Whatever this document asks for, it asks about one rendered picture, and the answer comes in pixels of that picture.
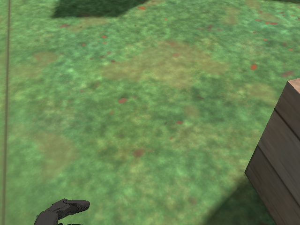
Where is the left robot hand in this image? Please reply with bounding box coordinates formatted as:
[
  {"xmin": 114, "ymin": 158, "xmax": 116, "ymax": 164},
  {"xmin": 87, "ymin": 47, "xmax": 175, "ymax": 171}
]
[{"xmin": 34, "ymin": 199, "xmax": 90, "ymax": 225}]

